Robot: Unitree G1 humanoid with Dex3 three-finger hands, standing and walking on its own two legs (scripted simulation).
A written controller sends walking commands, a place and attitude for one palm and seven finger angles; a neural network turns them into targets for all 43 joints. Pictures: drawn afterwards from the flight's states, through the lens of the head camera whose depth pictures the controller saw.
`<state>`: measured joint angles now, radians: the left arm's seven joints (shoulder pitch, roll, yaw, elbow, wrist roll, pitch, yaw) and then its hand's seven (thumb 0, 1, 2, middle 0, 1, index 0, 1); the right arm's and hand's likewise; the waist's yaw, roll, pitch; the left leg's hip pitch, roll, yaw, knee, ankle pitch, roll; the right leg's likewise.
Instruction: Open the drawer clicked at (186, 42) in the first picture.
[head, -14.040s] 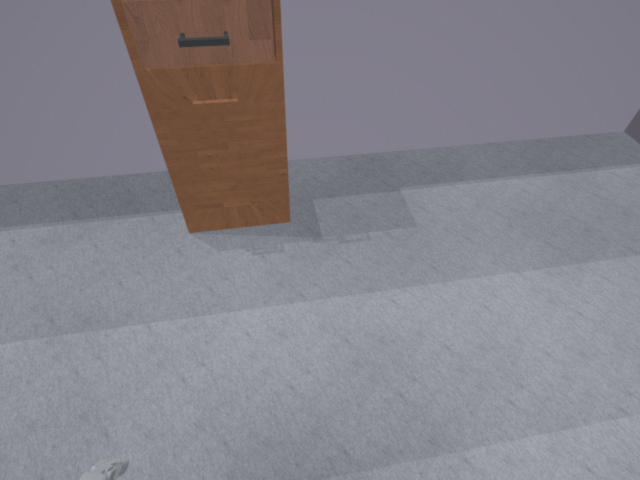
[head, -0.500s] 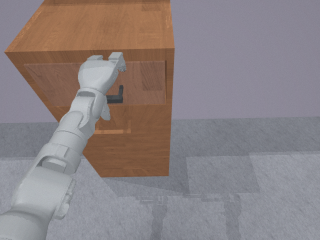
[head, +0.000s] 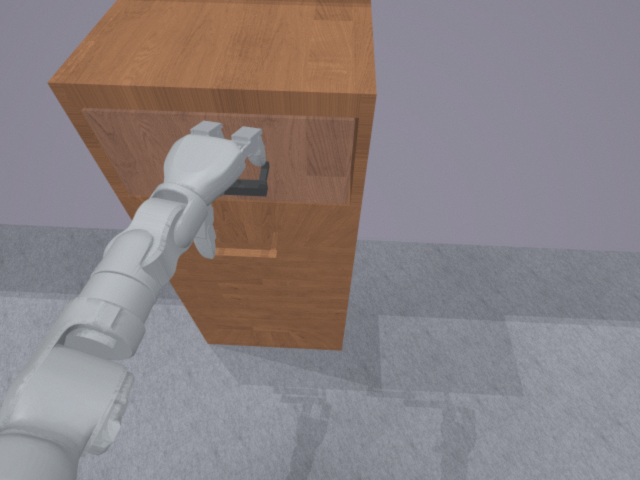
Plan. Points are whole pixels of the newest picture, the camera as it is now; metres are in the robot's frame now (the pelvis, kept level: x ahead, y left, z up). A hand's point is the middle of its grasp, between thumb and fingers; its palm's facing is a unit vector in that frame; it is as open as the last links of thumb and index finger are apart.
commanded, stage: move the hooked fingers above the handle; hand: left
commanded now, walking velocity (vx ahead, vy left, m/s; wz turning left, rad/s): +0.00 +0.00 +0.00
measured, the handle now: (224, 176) +0.53 +0.16 +0.05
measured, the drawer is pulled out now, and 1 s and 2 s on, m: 0.00 0.00 0.00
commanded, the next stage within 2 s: lower the fingers behind the handle in 1.52 s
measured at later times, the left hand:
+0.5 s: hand (194, 200) +0.45 +0.19 +0.08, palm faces -0.16 -0.01 -0.99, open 13.8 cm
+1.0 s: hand (200, 175) +0.47 +0.18 +0.10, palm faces -0.11 -0.02 -0.99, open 13.8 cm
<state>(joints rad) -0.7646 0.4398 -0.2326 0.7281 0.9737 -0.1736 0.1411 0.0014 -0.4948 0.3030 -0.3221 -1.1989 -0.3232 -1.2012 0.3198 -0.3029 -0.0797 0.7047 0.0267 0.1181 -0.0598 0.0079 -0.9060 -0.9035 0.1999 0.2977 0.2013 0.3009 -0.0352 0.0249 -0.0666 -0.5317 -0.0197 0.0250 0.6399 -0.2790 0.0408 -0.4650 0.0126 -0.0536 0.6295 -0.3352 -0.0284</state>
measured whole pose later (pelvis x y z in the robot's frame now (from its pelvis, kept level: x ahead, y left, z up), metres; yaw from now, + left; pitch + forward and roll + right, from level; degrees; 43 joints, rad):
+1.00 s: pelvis +0.01 -0.01 +0.00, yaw -3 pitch +9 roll +0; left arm -0.82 0.46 -0.13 0.93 1.00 0.05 0.03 0.00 -0.49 0.30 -0.34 -1.22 -0.31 -1.24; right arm 0.27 -0.23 0.01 0.63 0.05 0.19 -0.05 0.01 -0.90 -0.90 0.20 0.30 0.20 0.30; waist -0.07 0.05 -0.11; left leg -0.47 0.00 0.07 0.58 -0.27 0.03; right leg -0.43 0.03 0.00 0.60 -0.32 -0.03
